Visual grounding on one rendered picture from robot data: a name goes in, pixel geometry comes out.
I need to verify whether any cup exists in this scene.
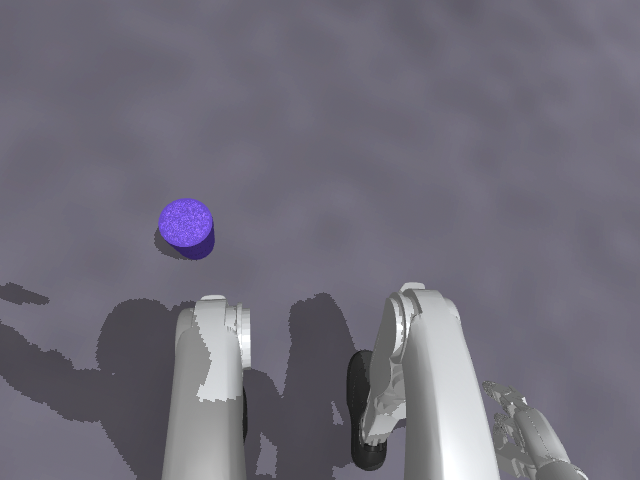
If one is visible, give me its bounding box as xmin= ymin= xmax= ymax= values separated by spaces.
xmin=158 ymin=198 xmax=215 ymax=260

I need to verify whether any right robot hand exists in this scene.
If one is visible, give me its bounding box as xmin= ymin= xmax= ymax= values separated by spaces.
xmin=482 ymin=381 xmax=571 ymax=480

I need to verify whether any right robot arm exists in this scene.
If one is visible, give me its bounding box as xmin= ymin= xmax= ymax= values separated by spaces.
xmin=535 ymin=462 xmax=589 ymax=480

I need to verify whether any right robot foot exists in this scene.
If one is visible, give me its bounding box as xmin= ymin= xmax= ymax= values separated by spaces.
xmin=346 ymin=350 xmax=387 ymax=471

